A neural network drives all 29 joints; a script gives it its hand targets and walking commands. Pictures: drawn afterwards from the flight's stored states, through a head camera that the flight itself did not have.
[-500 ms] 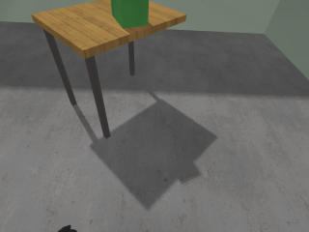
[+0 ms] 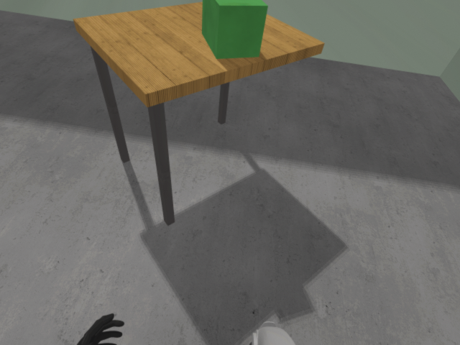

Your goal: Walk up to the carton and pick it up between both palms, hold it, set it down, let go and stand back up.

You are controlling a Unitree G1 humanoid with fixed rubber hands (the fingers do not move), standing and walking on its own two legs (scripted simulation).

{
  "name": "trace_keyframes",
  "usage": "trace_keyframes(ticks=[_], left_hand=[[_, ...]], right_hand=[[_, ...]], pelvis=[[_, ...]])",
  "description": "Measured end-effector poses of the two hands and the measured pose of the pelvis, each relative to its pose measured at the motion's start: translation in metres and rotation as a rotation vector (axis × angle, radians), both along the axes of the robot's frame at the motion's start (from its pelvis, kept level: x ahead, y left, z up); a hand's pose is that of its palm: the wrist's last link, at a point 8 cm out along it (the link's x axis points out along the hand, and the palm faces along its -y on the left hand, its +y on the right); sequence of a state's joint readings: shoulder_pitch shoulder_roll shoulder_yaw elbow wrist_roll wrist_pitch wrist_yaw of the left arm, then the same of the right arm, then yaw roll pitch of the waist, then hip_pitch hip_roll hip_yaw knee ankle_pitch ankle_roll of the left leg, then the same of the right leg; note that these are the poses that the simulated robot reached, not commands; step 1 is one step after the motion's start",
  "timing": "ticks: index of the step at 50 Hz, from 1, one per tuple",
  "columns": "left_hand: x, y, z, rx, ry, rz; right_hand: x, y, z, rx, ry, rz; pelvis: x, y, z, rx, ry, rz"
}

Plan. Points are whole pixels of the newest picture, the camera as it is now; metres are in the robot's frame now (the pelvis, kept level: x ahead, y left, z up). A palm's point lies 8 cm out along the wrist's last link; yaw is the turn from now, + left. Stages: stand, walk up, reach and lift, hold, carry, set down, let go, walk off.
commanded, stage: walk up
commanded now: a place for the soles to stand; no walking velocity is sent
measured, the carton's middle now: (231, 21) +1.17 -0.02 +0.10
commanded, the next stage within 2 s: none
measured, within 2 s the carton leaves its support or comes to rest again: neither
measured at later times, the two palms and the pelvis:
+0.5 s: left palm out of the picture +0.17 +0.17 -0.14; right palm (348, 225) +0.42 -0.31 -0.09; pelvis +0.23 -0.10 -0.01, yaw +15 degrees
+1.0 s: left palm (189, 214) +0.46 +0.08 -0.13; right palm (376, 192) +0.58 -0.47 -0.14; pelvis +0.44 -0.20 -0.04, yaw +23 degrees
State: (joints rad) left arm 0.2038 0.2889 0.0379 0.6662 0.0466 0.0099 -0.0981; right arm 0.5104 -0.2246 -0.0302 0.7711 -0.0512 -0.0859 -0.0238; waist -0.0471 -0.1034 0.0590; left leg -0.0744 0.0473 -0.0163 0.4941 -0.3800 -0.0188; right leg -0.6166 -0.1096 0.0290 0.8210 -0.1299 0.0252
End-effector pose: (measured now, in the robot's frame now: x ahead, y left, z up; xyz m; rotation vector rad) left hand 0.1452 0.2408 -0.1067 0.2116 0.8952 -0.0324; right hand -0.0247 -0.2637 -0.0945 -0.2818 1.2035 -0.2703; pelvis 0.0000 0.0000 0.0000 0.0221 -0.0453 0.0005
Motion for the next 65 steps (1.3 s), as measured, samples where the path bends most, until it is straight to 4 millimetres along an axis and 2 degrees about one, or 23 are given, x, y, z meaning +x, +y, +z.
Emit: trace_keyframes(ticks=[5, 8, 12, 17, 22, 26, 28, 31, 37, 40, 44, 47, 49, 51, 56, 59, 62, 65], left_hand=[[0.062, -0.034, 0.0, 0.048, -0.067, 0.036], [0.078, -0.048, -0.005, 0.087, -0.082, 0.091], [0.066, -0.054, -0.001, 0.109, 0.003, 0.211], [0.044, -0.057, 0.0, 0.113, 0.107, 0.328], [0.028, -0.065, -0.013, 0.089, 0.208, 0.425], [0.03, -0.071, -0.036, 0.048, 0.277, 0.476], [0.039, -0.074, -0.051, 0.034, 0.31, 0.47], [0.068, -0.079, -0.058, 0.018, 0.342, 0.432], [0.169, -0.084, -0.039, 0.011, 0.202, 0.383], [0.218, -0.094, -0.027, 0.007, 0.128, 0.372], [0.276, -0.116, -0.015, 0.023, 0.058, 0.365], [0.309, -0.134, -0.015, 0.06, 0.006, 0.382], [0.319, -0.148, -0.02, 0.083, -0.015, 0.417], [0.318, -0.163, -0.023, 0.08, 0.006, 0.467], [0.299, -0.193, -0.021, 0.064, 0.124, 0.579], [0.29, -0.205, -0.024, 0.05, 0.192, 0.625], [0.29, -0.212, -0.035, 0.035, 0.244, 0.641], [0.302, -0.218, -0.05, 0.02, 0.286, 0.632]], right_hand=[[0.07, -0.048, -0.026, 0.014, 0.019, 0.044], [0.125, -0.074, -0.044, 0.022, 0.025, 0.107], [0.215, -0.086, -0.034, 0.026, -0.063, 0.194], [0.32, -0.079, -0.009, 0.043, -0.187, 0.302], [0.403, -0.059, 0.006, 0.053, -0.237, 0.415], [0.459, -0.04, 0.007, 0.04, -0.283, 0.485], [0.479, -0.037, 0.002, 0.015, -0.311, 0.502], [0.49, -0.047, 0.0, -0.018, -0.298, 0.467], [0.487, -0.091, 0.006, -0.06, -0.177, 0.409], [0.495, -0.118, 0.005, -0.068, -0.128, 0.393], [0.522, -0.157, -0.005, -0.068, -0.096, 0.379], [0.559, -0.187, -0.024, -0.064, -0.085, 0.389], [0.588, -0.2, -0.04, -0.061, -0.073, 0.414], [0.618, -0.201, -0.045, -0.049, -0.076, 0.437], [0.698, -0.173, -0.025, 0.011, -0.165, 0.533], [0.739, -0.152, -0.008, 0.047, -0.222, 0.592], [0.772, -0.136, 0.0, 0.057, -0.284, 0.648], [0.791, -0.137, -0.002, 0.019, -0.307, 0.679]], pelvis=[[0.062, -0.042, -0.019, 0.007, 0.013, 0.049], [0.09, -0.063, -0.031, -0.018, 0.009, 0.077], [0.125, -0.078, -0.021, -0.021, -0.005, 0.113], [0.166, -0.091, -0.007, -0.039, -0.012, 0.167], [0.207, -0.098, -0.005, -0.048, -0.01, 0.225], [0.243, -0.094, -0.017, -0.046, -0.01, 0.274], [0.258, -0.093, -0.027, -0.022, -0.017, 0.291], [0.279, -0.097, -0.028, -0.006, -0.036, 0.291], [0.322, -0.12, -0.014, -0.001, -0.039, 0.308], [0.346, -0.135, -0.011, -0.002, -0.029, 0.319], [0.383, -0.16, -0.015, -0.002, -0.013, 0.336], [0.418, -0.185, -0.029, -0.004, -0.008, 0.362], [0.436, -0.199, -0.041, -0.024, -0.02, 0.382], [0.452, -0.207, -0.042, -0.027, -0.026, 0.399], [0.487, -0.218, -0.024, -0.03, -0.033, 0.435], [0.507, -0.223, -0.017, -0.032, -0.021, 0.455], [0.526, -0.226, -0.02, -0.032, -0.009, 0.478], [0.543, -0.23, -0.028, -0.011, -0.017, 0.492]])
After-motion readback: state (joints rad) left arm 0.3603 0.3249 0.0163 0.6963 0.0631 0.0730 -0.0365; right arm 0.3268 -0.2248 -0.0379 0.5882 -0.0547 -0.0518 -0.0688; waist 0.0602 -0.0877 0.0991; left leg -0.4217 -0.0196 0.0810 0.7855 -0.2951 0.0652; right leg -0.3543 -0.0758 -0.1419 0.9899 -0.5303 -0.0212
